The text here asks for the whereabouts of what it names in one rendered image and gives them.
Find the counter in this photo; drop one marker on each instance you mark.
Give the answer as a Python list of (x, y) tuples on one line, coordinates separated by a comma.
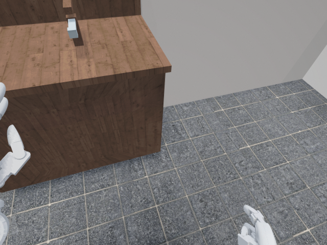
[(79, 103)]

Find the tap lever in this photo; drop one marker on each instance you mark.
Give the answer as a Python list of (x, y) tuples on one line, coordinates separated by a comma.
[(72, 30)]

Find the robot right hand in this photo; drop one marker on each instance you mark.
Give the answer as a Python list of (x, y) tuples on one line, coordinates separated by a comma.
[(260, 235)]

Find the robot left hand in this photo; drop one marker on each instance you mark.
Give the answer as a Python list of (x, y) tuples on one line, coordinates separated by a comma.
[(12, 163)]

